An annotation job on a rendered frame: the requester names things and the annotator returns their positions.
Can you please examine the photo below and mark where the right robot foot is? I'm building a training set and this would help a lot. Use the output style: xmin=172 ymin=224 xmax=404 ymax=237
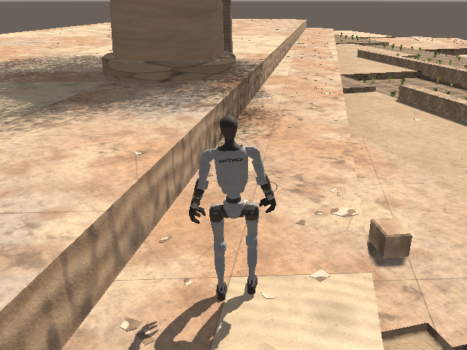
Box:
xmin=247 ymin=275 xmax=258 ymax=295

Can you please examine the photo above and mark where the robot left forearm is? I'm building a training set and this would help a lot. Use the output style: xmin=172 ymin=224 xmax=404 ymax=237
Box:
xmin=190 ymin=179 xmax=204 ymax=209

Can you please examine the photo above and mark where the left robot hand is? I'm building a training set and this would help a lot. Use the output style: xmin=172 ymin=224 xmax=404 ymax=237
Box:
xmin=189 ymin=206 xmax=206 ymax=224

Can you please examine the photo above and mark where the right robot hand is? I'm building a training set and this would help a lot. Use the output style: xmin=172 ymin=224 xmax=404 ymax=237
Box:
xmin=259 ymin=198 xmax=276 ymax=213

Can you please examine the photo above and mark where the robot left upper arm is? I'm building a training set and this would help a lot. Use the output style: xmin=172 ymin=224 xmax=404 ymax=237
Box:
xmin=197 ymin=148 xmax=215 ymax=190

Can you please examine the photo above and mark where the robot right forearm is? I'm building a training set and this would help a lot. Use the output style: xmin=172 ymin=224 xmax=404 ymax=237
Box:
xmin=260 ymin=174 xmax=274 ymax=200

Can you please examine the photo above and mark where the robot right upper arm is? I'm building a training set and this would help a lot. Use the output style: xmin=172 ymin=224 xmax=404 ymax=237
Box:
xmin=245 ymin=146 xmax=268 ymax=185

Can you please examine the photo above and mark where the robot torso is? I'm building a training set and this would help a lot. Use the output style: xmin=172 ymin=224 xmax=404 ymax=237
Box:
xmin=214 ymin=145 xmax=248 ymax=219

